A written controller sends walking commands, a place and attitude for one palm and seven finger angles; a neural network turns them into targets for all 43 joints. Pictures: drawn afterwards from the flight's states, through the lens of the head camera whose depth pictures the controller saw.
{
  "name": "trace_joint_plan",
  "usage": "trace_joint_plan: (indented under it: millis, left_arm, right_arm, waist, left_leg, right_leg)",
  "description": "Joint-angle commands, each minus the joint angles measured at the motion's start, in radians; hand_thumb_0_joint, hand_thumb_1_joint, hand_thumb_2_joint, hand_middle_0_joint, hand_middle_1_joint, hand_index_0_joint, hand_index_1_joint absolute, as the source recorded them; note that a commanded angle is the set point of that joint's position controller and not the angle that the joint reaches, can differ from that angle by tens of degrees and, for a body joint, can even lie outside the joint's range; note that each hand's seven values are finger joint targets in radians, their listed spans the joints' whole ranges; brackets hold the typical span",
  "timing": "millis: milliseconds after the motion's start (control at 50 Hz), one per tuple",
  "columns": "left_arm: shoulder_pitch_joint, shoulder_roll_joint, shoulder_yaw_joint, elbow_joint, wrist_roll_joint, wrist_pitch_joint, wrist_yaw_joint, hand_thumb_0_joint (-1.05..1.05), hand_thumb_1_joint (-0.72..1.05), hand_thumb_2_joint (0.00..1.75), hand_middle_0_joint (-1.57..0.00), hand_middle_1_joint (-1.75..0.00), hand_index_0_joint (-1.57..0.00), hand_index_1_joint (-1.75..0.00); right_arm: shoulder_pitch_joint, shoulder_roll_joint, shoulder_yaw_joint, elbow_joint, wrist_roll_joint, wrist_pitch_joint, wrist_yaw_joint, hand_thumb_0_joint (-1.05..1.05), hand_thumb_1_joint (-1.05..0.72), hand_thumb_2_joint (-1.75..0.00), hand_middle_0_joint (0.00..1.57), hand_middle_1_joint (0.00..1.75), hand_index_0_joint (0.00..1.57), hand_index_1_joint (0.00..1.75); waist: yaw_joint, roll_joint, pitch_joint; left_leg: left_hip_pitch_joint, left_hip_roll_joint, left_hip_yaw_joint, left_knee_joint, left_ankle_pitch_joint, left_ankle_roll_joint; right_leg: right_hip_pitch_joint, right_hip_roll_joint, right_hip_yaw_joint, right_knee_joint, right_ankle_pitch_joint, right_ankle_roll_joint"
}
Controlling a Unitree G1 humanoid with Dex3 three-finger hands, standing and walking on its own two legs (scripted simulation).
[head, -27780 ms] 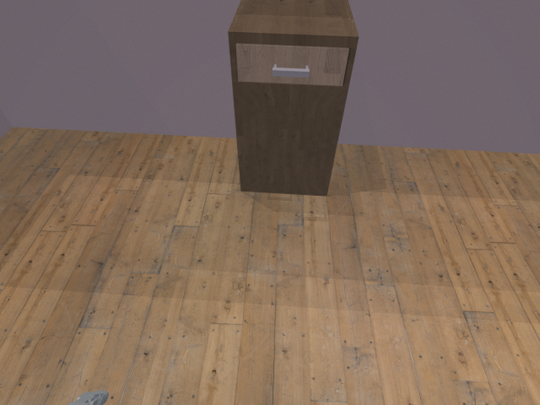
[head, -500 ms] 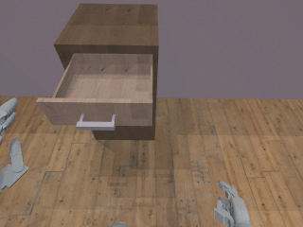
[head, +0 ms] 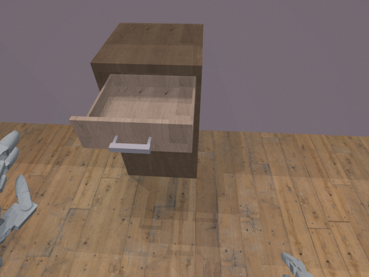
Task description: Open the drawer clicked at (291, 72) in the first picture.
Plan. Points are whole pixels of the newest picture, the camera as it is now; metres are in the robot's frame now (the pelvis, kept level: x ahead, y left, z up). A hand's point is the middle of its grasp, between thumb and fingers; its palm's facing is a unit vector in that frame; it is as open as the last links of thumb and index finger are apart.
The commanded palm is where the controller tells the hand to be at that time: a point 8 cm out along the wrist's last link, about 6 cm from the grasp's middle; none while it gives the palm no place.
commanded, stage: let the arm hang, fingers relaxed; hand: left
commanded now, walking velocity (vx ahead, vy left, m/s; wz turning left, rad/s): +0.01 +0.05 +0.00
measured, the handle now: (131, 143) +0.54 +0.21 -0.08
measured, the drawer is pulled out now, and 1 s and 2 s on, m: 0.30 0.30 0.30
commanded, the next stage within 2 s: look to check the result in 1.20 s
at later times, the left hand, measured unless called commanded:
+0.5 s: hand out of the picture +0.03 +0.21 -0.18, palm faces +0.05 -0.98 -0.18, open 7.0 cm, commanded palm none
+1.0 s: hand out of the picture +0.01 +0.20 -0.17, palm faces +0.02 -0.99 -0.16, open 7.4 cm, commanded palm none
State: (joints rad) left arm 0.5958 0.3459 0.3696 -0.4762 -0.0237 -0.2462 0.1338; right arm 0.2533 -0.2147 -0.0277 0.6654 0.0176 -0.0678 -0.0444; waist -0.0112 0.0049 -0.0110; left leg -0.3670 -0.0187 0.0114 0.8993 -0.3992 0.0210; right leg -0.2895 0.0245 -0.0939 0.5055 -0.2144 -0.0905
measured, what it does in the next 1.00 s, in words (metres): steps on the spot: left foot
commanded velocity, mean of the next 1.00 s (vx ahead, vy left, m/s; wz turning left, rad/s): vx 0.00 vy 0.00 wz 0.00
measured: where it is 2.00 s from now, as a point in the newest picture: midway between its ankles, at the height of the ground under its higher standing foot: outside the picture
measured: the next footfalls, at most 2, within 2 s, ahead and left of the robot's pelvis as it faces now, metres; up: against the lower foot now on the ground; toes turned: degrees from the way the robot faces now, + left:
left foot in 0.16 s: +0.06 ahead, +0.15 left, +0.00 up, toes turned +0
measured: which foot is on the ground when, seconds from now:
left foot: up 0.00-0.14, down 0.16-1.00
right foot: down 0.00-1.00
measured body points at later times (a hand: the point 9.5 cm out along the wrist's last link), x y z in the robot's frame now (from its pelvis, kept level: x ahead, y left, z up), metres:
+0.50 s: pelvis +0.01 +0.03 +0.00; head +0.04 +0.05 +0.45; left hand +0.03 +0.26 -0.16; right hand +0.02 -0.21 -0.14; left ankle +0.02 +0.15 -0.74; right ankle +0.04 -0.06 -0.74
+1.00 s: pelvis +0.02 +0.05 +0.01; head +0.03 +0.05 +0.46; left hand +0.01 +0.25 -0.16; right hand -0.01 -0.14 -0.16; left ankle +0.02 +0.15 -0.74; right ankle +0.04 -0.06 -0.74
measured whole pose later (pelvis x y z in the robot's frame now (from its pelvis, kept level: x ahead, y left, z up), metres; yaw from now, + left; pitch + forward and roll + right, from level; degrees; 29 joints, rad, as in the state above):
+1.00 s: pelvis +0.02 +0.05 +0.01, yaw -1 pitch -2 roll +0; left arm 0.30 0.11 0.01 1.12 0.01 0.01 0.04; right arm 0.34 -0.07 0.02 1.11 -0.01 0.00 -0.04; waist 0.00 0.01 0.05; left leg -0.15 -0.01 0.03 0.42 -0.24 0.03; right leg -0.19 0.00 -0.05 0.41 -0.19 -0.02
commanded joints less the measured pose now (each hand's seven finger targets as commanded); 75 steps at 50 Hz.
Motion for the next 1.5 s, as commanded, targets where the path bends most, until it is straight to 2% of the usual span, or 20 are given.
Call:
trace_joint_plan:
  millis: [0,40,60,80,100,120,140,160,200,220,240,260,300,340,380,440,500,680,900,1480]
  left_arm:
    - [-0.038,0.2,0.094,-0.247,0.007,-0.057,0.026,0.0,0.9,0.9,-0.2,-0.3,-0.2,-0.3]
    - [-0.009,0.178,0.07,-0.285,0.012,-0.044,0.04,0.0,0.9,0.9,-0.2,-0.3,-0.2,-0.3]
    - [0.006,0.183,0.075,-0.295,0.014,-0.041,0.047,0.0,0.9,0.9,-0.2,-0.3,-0.2,-0.3]
    - [-0.128,-0.024,-0.252,0.542,0.097,0.173,-0.075,0.0,0.9,0.9,-0.2,-0.3,-0.2,-0.3]
    - [-0.068,-0.084,-0.253,0.562,0.071,0.24,-0.092,0.0,0.9,0.9,-0.2,-0.3,-0.2,-0.3]
    - [-0.1,-0.104,-0.274,0.595,0.058,0.246,-0.101,0.0,0.9,0.9,-0.2,-0.3,-0.2,-0.3]
    - [-0.13,-0.101,-0.286,0.626,0.065,0.247,-0.109,0.0,0.9,0.9,-0.2,-0.3,-0.2,-0.3]
    - [-0.135,-0.094,-0.289,0.669,0.073,0.245,-0.116,0.0,0.9,0.9,-0.2,-0.3,-0.2,-0.3]
    - [-0.207,0.007,-0.274,0.805,0.075,0.249,-0.116,0.0,0.9,0.9,-0.2,-0.3,-0.2,-0.3]
    - [-0.232,0.029,-0.273,0.879,0.068,0.246,-0.115,0.0,0.9,0.9,-0.2,-0.3,-0.2,-0.3]
    - [-0.26,0.028,-0.279,0.955,0.066,0.247,-0.115,0.0,0.9,0.9,-0.2,-0.3,-0.2,-0.3]
    - [-0.297,0.023,-0.287,1.023,0.064,0.249,-0.114,0.0,0.9,0.9,-0.2,-0.3,-0.2,-0.3]
    - [-0.342,-0.001,-0.307,1.134,0.051,0.254,-0.11,0.0,0.9,0.9,-0.2,-0.3,-0.2,-0.3]
    - [-0.316,-0.037,-0.32,1.239,0.039,0.257,-0.111,0.0,0.9,0.9,-0.2,-0.3,-0.2,-0.3]
    - [-0.268,-0.083,-0.309,1.315,0.043,0.256,-0.106,0.0,0.9,0.9,-0.2,-0.3,-0.2,-0.3]
    - [-0.268,-0.076,-0.324,1.396,0.038,0.253,-0.109,0.0,0.9,0.9,-0.2,-0.3,-0.2,-0.3]
    - [-0.264,-0.079,-0.332,1.454,0.036,0.252,-0.108,0.0,0.9,0.9,-0.2,-0.3,-0.2,-0.3]
    - [-0.219,-0.104,-0.349,1.564,0.033,0.252,-0.099,0.0,0.9,0.9,-0.2,-0.3,-0.2,-0.3]
    - [-0.192,-0.141,-0.346,1.583,0.037,0.246,-0.09,0.0,0.9,0.9,-0.2,-0.3,-0.2,-0.3]
    - [-0.193,-0.164,-0.339,1.605,0.034,0.239,-0.09,0.0,0.9,0.9,-0.2,-0.3,-0.2,-0.3]
  right_arm:
    - [-0.134,-0.091,-0.024,-0.202,-0.008,-0.065,-0.014,0.0,-0.9,-0.9,0.2,0.3,0.2,0.3]
    - [-0.122,-0.079,-0.01,-0.206,-0.018,-0.072,-0.02,0.0,-0.9,-0.9,0.2,0.3,0.2,0.3]
    - [-0.114,-0.08,-0.007,-0.206,-0.021,-0.079,-0.024,0.0,-0.9,-0.9,0.2,0.3,0.2,0.3]
    - [0.009,-0.155,-0.039,0.07,-0.027,-0.066,0.089,0.0,-0.9,-0.9,0.2,0.3,0.2,0.3]
    - [0.087,-0.09,-0.025,0.024,-0.031,-0.017,0.079,0.0,-0.9,-0.9,0.2,0.3,0.2,0.3]
    - [0.039,-0.121,-0.022,0.002,-0.045,0.004,0.066,0.0,-0.9,-0.9,0.2,0.3,0.2,0.3]
    - [-0.03,-0.147,-0.026,-0.027,-0.06,0.008,0.056,0.0,-0.9,-0.9,0.2,0.3,0.2,0.3]
    - [-0.071,-0.132,-0.011,-0.037,-0.064,0.011,0.047,0.0,-0.9,-0.9,0.2,0.3,0.2,0.3]
    - [-0.025,-0.079,0.001,-0.007,-0.046,0.035,0.043,0.0,-0.9,-0.9,0.2,0.3,0.2,0.3]
    - [-0.012,-0.082,-0.006,0.025,-0.042,0.055,0.039,0.0,-0.9,-0.9,0.2,0.3,0.2,0.3]
    - [-0.006,-0.077,-0.008,0.055,-0.042,0.066,0.037,0.0,-0.9,-0.9,0.2,0.3,0.2,0.3]
    - [0.014,-0.071,-0.005,0.089,-0.04,0.071,0.036,0.0,-0.9,-0.9,0.2,0.3,0.2,0.3]
    - [0.046,-0.058,0.01,0.155,-0.037,0.067,0.037,0.0,-0.9,-0.9,0.2,0.3,0.2,0.3]
    - [0.019,-0.057,0.024,0.2,-0.038,0.055,0.027,0.0,-0.9,-0.9,0.2,0.3,0.2,0.3]
    - [0.034,-0.035,0.017,0.228,-0.042,0.053,0.013,0.0,-0.9,-0.9,0.2,0.3,0.2,0.3]
    - [0.074,-0.034,0.018,0.272,-0.033,0.056,0.008,0.0,-0.9,-0.9,0.2,0.3,0.2,0.3]
    - [0.112,-0.035,0.019,0.311,-0.03,0.058,0.007,0.0,-0.9,-0.9,0.2,0.3,0.2,0.3]
    - [0.174,-0.011,0.025,0.394,-0.025,0.061,0.001,0.0,-0.9,-0.9,0.2,0.3,0.2,0.3]
    - [0.183,0.038,0.023,0.429,-0.024,0.061,0.0,0.0,-0.9,-0.9,0.2,0.3,0.2,0.3]
    - [0.188,0.055,0.02,0.454,-0.027,0.057,-0.009,0.0,-0.9,-0.9,0.2,0.3,0.2,0.3]
  waist:
    - [-0.009,-0.129,-0.011]
    - [-0.004,-0.117,-0.023]
    - [-0.003,-0.071,-0.018]
    - [-0.072,0.014,0.067]
    - [-0.062,0.107,0.005]
    - [-0.026,0.102,0.002]
    - [0.003,0.001,-0.02]
    - [0.04,-0.112,-0.072]
    - [0.018,-0.201,-0.072]
    - [0.016,-0.234,-0.028]
    - [0.01,-0.22,0.007]
    - [-0.004,-0.156,0.015]
    - [-0.013,-0.008,0.035]
    - [0.02,0.159,0.06]
    - [0.036,0.194,0.01]
    - [0.028,0.119,-0.007]
    - [0.022,0.061,0.037]
    - [0.017,-0.005,0.094]
    - [0.016,0.009,0.155]
    - [0.011,0.014,0.12]
  left_leg:
    - [0.021,0.023,0.035,-0.169,0.015,0.013]
    - [0.135,0.001,0.078,-0.367,0.051,0.028]
    - [0.18,-0.001,0.079,-0.447,0.08,0.031]
    - [0.138,0.078,-0.053,-0.359,0.189,0.019]
    - [0.18,0.189,-0.201,-0.481,0.223,0.065]
    - [0.049,0.278,-0.335,-0.511,0.239,0.139]
    - [-0.052,0.287,-0.317,-0.49,0.227,0.155]
    - [-0.115,0.212,-0.222,-0.411,0.228,0.105]
    - [-0.024,0.013,-0.026,-0.249,0.163,0.003]
    - [0.01,-0.001,-0.006,-0.198,0.099,-0.011]
    - [0.023,0.005,-0.01,-0.193,0.019,-0.015]
    - [0.061,0.018,-0.018,-0.232,0.039,-0.011]
    - [0.172,0.065,-0.063,-0.397,0.294,0.004]
    - [0.083,0.123,-0.136,-0.495,0.343,0.031]
    - [0.085,0.128,-0.12,-0.522,0.309,0.035]
    - [0.112,0.12,-0.105,-0.532,0.249,0.031]
    - [0.125,0.123,-0.112,-0.561,0.224,0.032]
    - [0.128,0.12,-0.109,-0.586,0.184,0.036]
    - [0.128,0.108,-0.091,-0.586,0.164,0.037]
    - [0.179,0.106,-0.067,-0.566,0.263,0.03]
  right_leg:
    - [-0.014,-0.283,0.324,-0.367,-0.253,-0.031]
    - [-0.027,-0.258,0.277,-0.357,-0.323,-0.018]
    - [-0.029,-0.23,0.255,-0.333,-0.326,-0.001]
    - [-0.181,-0.231,0.135,-0.069,-0.087,0.007]
    - [-0.216,-0.114,0.103,0.081,-0.1,0.055]
    - [-0.157,-0.067,0.062,0.199,-0.165,0.081]
    - [-0.067,-0.072,0.09,0.213,-0.21,0.084]
    - [0.075,-0.078,0.113,0.094,-0.123,0.085]
    - [0.08,-0.228,0.285,-0.099,0.076,0.002]
    - [0.053,-0.278,0.332,-0.153,0.127,-0.045]
    - [0.044,-0.278,0.323,-0.167,0.159,-0.064]
    - [0.028,-0.262,0.294,-0.168,0.13,-0.062]
    - [-0.023,-0.168,0.209,-0.117,0.081,-0.01]
    - [0.083,-0.091,0.151,-0.087,0.065,0.036]
    - [0.168,-0.082,0.131,-0.101,0.081,0.034]
    - [0.194,-0.098,0.132,-0.146,0.084,0.031]
    - [0.159,-0.097,0.128,-0.163,0.058,0.028]
    - [0.138,-0.106,0.13,-0.181,0.021,0.035]
    - [0.074,-0.104,0.135,-0.181,0.004,0.035]
    - [0.107,-0.111,0.132,-0.172,0.087,0.033]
